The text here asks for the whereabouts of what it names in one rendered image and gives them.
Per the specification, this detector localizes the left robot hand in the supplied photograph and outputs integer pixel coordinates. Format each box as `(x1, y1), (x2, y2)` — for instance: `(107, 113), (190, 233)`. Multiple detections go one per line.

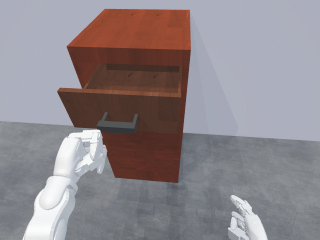
(53, 129), (108, 183)

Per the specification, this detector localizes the cabinet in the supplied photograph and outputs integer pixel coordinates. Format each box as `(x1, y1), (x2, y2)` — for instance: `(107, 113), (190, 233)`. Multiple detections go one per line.
(66, 9), (191, 183)

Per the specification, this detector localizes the handle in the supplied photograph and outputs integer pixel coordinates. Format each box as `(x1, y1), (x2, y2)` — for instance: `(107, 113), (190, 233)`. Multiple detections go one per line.
(96, 112), (138, 134)

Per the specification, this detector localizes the right robot hand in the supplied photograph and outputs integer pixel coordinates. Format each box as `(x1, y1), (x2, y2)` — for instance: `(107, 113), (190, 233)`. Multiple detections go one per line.
(228, 195), (268, 240)

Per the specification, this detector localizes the left robot forearm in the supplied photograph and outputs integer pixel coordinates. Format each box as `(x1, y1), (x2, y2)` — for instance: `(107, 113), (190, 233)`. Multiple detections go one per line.
(22, 175), (78, 240)

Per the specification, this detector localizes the drawer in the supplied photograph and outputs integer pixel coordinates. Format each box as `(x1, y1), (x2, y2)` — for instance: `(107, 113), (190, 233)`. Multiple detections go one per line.
(57, 63), (182, 134)

